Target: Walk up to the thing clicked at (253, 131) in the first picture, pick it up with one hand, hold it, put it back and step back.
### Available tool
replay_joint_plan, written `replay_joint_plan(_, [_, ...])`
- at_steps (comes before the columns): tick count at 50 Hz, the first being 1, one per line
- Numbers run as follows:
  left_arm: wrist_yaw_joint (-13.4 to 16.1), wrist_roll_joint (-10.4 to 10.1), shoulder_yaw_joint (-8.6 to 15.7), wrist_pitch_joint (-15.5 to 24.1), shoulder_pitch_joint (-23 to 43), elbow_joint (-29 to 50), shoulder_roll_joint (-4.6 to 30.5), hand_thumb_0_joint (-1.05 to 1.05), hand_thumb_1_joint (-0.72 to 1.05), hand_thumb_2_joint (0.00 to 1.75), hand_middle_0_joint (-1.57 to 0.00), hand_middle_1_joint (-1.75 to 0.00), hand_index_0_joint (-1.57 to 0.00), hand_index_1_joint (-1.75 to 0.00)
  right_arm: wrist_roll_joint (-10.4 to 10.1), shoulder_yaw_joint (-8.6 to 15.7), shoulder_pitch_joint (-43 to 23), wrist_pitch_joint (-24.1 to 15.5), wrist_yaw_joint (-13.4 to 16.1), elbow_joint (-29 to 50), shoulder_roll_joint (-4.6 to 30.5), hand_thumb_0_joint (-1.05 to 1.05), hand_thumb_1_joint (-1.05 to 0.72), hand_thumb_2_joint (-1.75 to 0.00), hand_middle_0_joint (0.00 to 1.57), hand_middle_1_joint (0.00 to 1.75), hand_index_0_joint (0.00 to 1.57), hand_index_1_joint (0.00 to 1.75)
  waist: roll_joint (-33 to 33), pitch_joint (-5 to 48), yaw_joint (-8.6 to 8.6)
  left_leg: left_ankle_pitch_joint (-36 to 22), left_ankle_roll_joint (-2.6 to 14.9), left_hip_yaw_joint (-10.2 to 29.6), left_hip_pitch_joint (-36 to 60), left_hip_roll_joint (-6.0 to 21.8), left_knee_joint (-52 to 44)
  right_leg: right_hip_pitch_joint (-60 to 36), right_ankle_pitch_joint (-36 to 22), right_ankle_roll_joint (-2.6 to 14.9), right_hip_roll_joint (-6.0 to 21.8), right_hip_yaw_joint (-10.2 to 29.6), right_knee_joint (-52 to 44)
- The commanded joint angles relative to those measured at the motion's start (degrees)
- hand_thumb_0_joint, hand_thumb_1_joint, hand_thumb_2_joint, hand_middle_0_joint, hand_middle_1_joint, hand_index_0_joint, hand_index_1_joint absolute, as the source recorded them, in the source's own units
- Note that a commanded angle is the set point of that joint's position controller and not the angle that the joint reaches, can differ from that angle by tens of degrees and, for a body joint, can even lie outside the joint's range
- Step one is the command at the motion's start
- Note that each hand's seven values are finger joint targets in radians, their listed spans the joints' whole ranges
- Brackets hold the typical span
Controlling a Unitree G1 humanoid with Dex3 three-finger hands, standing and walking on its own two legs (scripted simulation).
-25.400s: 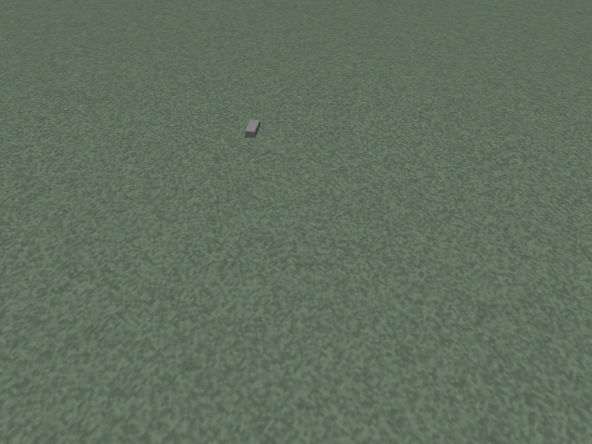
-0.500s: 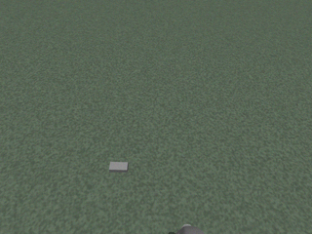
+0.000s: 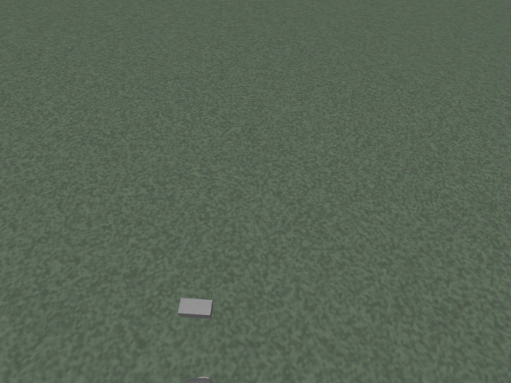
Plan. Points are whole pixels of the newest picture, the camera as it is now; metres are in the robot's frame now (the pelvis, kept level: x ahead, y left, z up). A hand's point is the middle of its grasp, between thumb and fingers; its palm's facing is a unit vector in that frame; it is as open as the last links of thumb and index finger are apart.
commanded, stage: walk up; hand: left
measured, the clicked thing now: (195, 308) +0.49 +0.22 -0.73
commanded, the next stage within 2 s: stand in 1.54 s
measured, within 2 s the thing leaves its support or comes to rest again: neither
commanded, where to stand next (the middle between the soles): +0.10 -0.02 m, yaw +1 degrees
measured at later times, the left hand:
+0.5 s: hand (114, 382) +0.15 +0.24 -0.13, palm faces -0.04 -0.93 -0.36, open 7.4 cm
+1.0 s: hand (124, 365) +0.18 +0.23 -0.13, palm faces -0.03 -0.95 -0.32, open 7.4 cm
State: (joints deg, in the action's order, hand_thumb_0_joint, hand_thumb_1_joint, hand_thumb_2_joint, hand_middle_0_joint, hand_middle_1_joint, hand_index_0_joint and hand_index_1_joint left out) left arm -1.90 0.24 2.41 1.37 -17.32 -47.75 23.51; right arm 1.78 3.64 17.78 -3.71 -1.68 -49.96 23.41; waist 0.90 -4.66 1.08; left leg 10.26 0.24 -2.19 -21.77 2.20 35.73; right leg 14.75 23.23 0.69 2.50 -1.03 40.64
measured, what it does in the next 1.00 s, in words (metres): steps on the spot: right foot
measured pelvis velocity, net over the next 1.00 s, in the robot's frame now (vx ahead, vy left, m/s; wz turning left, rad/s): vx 0.07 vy -0.02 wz -0.02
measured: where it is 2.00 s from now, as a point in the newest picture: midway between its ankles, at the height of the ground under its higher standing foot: outside the picture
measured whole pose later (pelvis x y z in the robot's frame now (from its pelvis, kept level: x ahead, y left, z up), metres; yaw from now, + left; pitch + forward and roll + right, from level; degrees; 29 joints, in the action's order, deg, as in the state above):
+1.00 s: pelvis +0.07 -0.02 +0.03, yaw -1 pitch -2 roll +0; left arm -1.1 0.0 0.9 0.2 -3.5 -65.9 20.1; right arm 0.2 -0.1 5.5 -1.3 -0.5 -66.2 21.1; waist 0.1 -2.5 -0.5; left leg 10.1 -1.8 -1.5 -7.5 2.7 20.0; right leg 6.7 10.8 -0.8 1.4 -1.5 19.9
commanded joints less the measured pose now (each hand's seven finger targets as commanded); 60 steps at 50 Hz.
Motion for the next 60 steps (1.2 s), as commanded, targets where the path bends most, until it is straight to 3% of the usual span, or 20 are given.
replay_joint_plan(1, [1.72, 0.20, 3.24, 0.10, -1.74, 3.04, 13.06, 0.00, 0.90, 0.90, -0.20, -0.30, -0.20, -0.30, -0.64, 4.80, 3.69, -1.34, 1.51, 4.66, 18.39, 0.00, -0.90, -0.90, 0.20, 0.30, 0.20, 0.30, -8.18, 3.49, -2.42, 17.22, 15.02, 32.32, 12.58, 20.52, -19.92, 17.05, 12.23, 2.24, -1.73, 5.22, 18.73])
replay_joint_plan(2, [1.71, 0.27, 3.34, -0.03, -1.27, 2.36, 12.48, 0.00, 0.90, 0.90, -0.20, -0.30, -0.20, -0.30, -0.62, 4.19, 2.38, -1.29, 1.76, 4.97, 17.05, 0.00, -0.90, -0.90, 0.20, 0.30, 0.20, 0.30, -8.56, 1.78, -2.16, 16.28, 13.81, 28.03, 10.61, 18.32, -19.73, 17.18, 9.40, 2.22, -0.85, 6.81, 18.80])
replay_joint_plan(3, [1.65, 0.11, 3.35, 0.05, -2.65, 1.43, 12.03, 0.00, 0.90, 0.90, -0.20, -0.30, -0.20, -0.30, -0.53, 3.80, 0.64, -1.39, 1.93, 5.15, 16.09, 0.00, -0.90, -0.90, 0.20, 0.30, 0.20, 0.30, -10.18, 2.44, -1.25, 11.21, 12.41, 23.62, 12.91, 16.37, -17.93, 17.56, 6.64, 2.19, 0.33, 6.62, 16.63])
replay_joint_plan(5, [1.22, 0.25, 3.10, 0.14, -4.12, -0.43, 11.36, 0.00, 0.90, 0.90, -0.20, -0.30, -0.20, -0.30, -0.51, 3.07, -0.61, -1.34, 1.92, 5.19, 15.10, 0.00, -0.90, -0.90, 0.20, 0.30, 0.20, 0.30, -11.88, 2.76, -0.61, 3.77, 11.36, 16.30, 9.10, 13.97, -16.45, 12.80, 4.50, 1.51, 0.85, 3.99, 11.87])
replay_joint_plan(8, [1.18, 0.42, 2.88, 0.33, -3.04, -1.26, 9.49, 0.00, 0.90, 0.90, -0.20, -0.30, -0.20, -0.30, -0.36, 2.53, -2.08, -0.79, 1.95, 5.60, 14.42, 0.00, -0.90, -0.90, 0.20, 0.30, 0.20, 0.30, -12.23, 5.57, -1.10, -7.20, 11.34, 11.85, 8.99, 13.35, -12.23, 6.56, 2.08, 0.69, 0.19, 1.07, 3.45])
replay_joint_plan(11, [1.70, 0.50, 2.86, 0.51, -3.55, -3.38, 8.37, 0.00, 0.90, 0.90, -0.20, -0.30, -0.20, -0.30, -1.28, 1.59, -5.62, 0.25, 1.91, 5.72, 13.66, 0.00, -0.90, -0.90, 0.20, 0.30, 0.20, 0.30, -10.54, 6.02, 0.72, -7.67, 8.73, 8.12, 2.35, 11.42, -6.78, -2.75, -7.02, 1.36, -2.12, -1.88, -7.41])
replay_joint_plan(12, [2.00, 0.91, 3.11, 0.93, -3.93, -4.03, 9.04, 0.00, 0.90, 0.90, -0.20, -0.30, -0.20, -0.30, -1.76, 0.70, -6.14, 0.68, 1.83, 5.50, 11.65, 0.00, -0.90, -0.90, 0.20, 0.30, 0.20, 0.30, -8.56, 5.92, 1.66, -5.53, 6.49, 7.68, -0.67, 10.43, -4.14, -6.42, -10.37, 1.89, -1.61, 0.04, -11.00])
replay_joint_plan(13, [2.26, 1.37, 3.46, 1.41, -2.65, -3.60, 11.19, 0.00, 0.90, 0.90, -0.20, -0.30, -0.20, -0.30, -2.20, -0.16, -5.56, 0.93, 1.86, 5.49, 9.18, 0.00, -0.90, -0.90, 0.20, 0.30, 0.20, 0.30, -2.37, 6.38, 1.22, -2.64, 4.14, 5.48, -2.12, 7.99, 0.45, -7.36, -11.58, 3.43, 2.79, 6.85, -15.72])
replay_joint_plan(14, [2.31, 1.46, 3.70, 2.11, 1.58, -2.27, 14.67, 0.00, 0.90, 0.90, -0.20, -0.30, -0.20, -0.30, -2.61, -0.81, -4.58, 1.25, 1.75, 5.15, 6.62, 0.00, -0.90, -0.90, 0.20, 0.30, 0.20, 0.30, 6.03, 4.68, -1.36, 5.92, 0.74, 2.02, -3.51, 1.71, 5.10, -3.00, -11.10, 7.07, 12.05, 21.89, -20.74])
replay_joint_plan(15, [1.97, 0.77, 3.41, 1.78, 5.98, -2.02, 16.25, 0.00, 0.90, 0.90, -0.20, -0.30, -0.20, -0.30, -2.56, 0.07, -4.67, 1.72, 2.31, 3.16, 8.97, 0.00, -0.90, -0.90, 0.20, 0.30, 0.20, 0.30, 6.82, 3.44, -2.06, 18.21, 0.84, 1.54, 4.42, -0.02, 7.42, 6.43, -11.11, 12.26, 15.92, 22.36, -20.08])
replay_joint_plan(16, [1.79, 0.67, 2.70, 1.62, 8.00, -1.61, 14.53, 0.00, 0.90, 0.90, -0.20, -0.30, -0.20, -0.30, -2.40, 0.18, -3.60, 1.55, 2.30, 1.54, 9.37, 0.00, -0.90, -0.90, 0.20, 0.30, 0.20, 0.30, 4.98, 3.24, -3.14, 16.36, 1.12, 2.51, 8.32, 0.52, 3.76, 8.20, -12.93, 11.30, 13.84, 18.76, -17.61])
replay_joint_plan(17, [1.85, 0.24, 2.17, 1.44, 9.07, -2.23, 13.15, 0.00, 0.90, 0.90, -0.20, -0.30, -0.20, -0.30, -2.51, -0.04, -3.19, 1.21, 2.15, 0.02, 9.58, 0.00, -0.90, -0.90, 0.20, 0.30, 0.20, 0.30, 3.40, 3.46, -3.56, 8.19, 1.24, 2.67, 9.56, 1.18, -2.36, 6.94, -15.93, 8.12, 10.50, 13.09, -15.22])
replay_joint_plan(19, [1.87, -0.08, 1.37, 1.20, 8.96, -3.25, 10.64, 0.00, 0.90, 0.90, -0.20, -0.30, -0.20, -0.30, -2.16, 0.24, -4.86, 0.63, 2.08, -1.52, 11.10, 0.00, -0.90, -0.90, 0.20, 0.30, 0.20, 0.30, 3.24, 5.81, -2.49, -3.81, 2.68, 7.33, 11.25, 5.53, -7.15, 4.27, -18.75, 3.27, 5.31, 6.63, -11.47])
replay_joint_plan(20, [1.76, -0.19, 1.41, 1.01, 7.90, -4.23, 10.65, 0.00, 0.90, 0.90, -0.20, -0.30, -0.20, -0.30, -2.23, 0.14, -6.87, 0.36, 1.92, -1.67, 12.12, 0.00, -0.90, -0.90, 0.20, 0.30, 0.20, 0.30, 3.09, 6.44, -0.99, -4.63, 3.49, 8.89, 9.83, 6.67, -7.42, 1.83, -15.93, 2.47, 3.19, 5.08, -11.31])
replay_joint_plan(21, [1.80, -0.18, 1.37, 1.02, 6.85, -5.26, 10.70, 0.00, 0.90, 0.90, -0.20, -0.30, -0.20, -0.30, -2.32, -0.26, -8.56, 0.42, 1.73, -2.19, 12.02, 0.00, -0.90, -0.90, 0.20, 0.30, 0.20, 0.30, 2.59, 6.26, -0.10, -4.49, 3.77, 8.31, 8.58, 6.63, -6.76, -0.34, -14.67, 2.36, 3.44, 5.32, -12.82])
replay_joint_plan(24, [2.01, -0.31, 1.29, 1.09, 10.10, -6.62, 10.96, 0.00, 0.90, 0.90, -0.20, -0.30, -0.20, -0.30, -2.36, -0.96, -9.05, 0.83, 1.81, -4.70, 10.21, 0.00, -0.90, -0.90, 0.20, 0.30, 0.20, 0.30, 2.54, 6.09, -1.38, -6.14, 1.59, 4.64, 10.80, 3.93, -7.49, -1.43, -19.07, 3.46, 6.03, 7.28, -15.26])
replay_joint_plan(27, [2.16, -0.53, 0.97, 0.97, 11.68, -7.90, 10.26, 0.00, 0.90, 0.90, -0.20, -0.30, -0.20, -0.30, -2.30, -1.19, -10.15, 0.93, 1.85, -6.79, 10.23, 0.00, -0.90, -0.90, 0.20, 0.30, 0.20, 0.30, 1.17, 7.70, -1.06, -9.65, 1.56, 4.87, 12.96, 4.47, -9.28, -3.71, -22.24, 2.78, 5.65, 6.04, -15.95])
replay_joint_plan(33, [2.17, -0.65, 0.73, 0.40, 14.71, -10.61, 9.39, 0.00, 0.90, 0.90, -0.20, -0.30, -0.20, -0.30, -1.98, -1.57, -12.86, 1.15, 1.94, -9.56, 9.52, 0.00, -0.90, -0.90, 0.20, 0.30, 0.20, 0.30, -0.19, 7.10, -0.65, -11.17, 1.04, 5.01, 14.07, 5.32, -13.75, -6.52, -21.34, 1.47, 4.90, 4.57, -19.13])
replay_joint_plan(49, [1.66, 0.03, 0.60, -0.13, 16.92, -15.08, 8.63, 0.00, 0.90, 0.90, -0.20, -0.30, -0.20, -0.30, -1.52, -1.68, -15.78, 1.33, 1.97, -12.83, 9.64, 0.00, -0.90, -0.90, 0.20, 0.30, 0.20, 0.30, -1.85, 5.52, -0.96, -4.12, 0.62, 5.31, 14.86, 5.78, -20.04, -7.52, -16.05, 0.49, 4.50, 4.26, -24.80])
replay_joint_plan(60, [1.77, 0.22, 0.89, 0.14, 16.21, -15.56, 8.60, 0.00, 0.90, 0.90, -0.20, -0.30, -0.20, -0.30, -1.59, -1.60, -14.81, 1.67, 2.03, -13.25, 9.22, 0.00, -0.90, -0.90, 0.20, 0.30, 0.20, 0.30, -0.41, 6.34, -1.39, -6.06, 0.46, 5.19, 15.74, 5.40, -19.54, -8.55, -18.00, 0.19, 4.81, 4.36, -25.78])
